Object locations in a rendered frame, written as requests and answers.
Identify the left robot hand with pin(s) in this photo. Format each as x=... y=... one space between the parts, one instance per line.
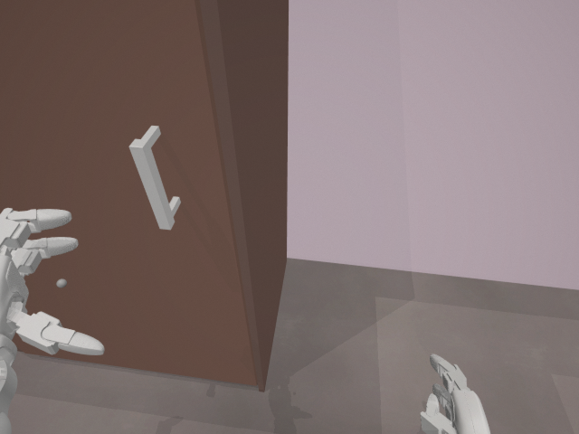
x=20 y=257

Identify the handle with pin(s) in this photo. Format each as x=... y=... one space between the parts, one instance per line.
x=150 y=177

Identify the wardrobe door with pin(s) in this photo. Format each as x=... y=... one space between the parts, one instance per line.
x=80 y=80

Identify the right robot hand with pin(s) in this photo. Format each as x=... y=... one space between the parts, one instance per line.
x=464 y=411

